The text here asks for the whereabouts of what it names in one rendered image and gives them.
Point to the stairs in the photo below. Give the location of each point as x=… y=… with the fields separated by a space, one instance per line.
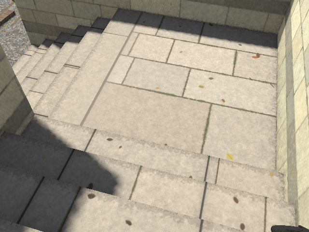
x=44 y=72
x=62 y=177

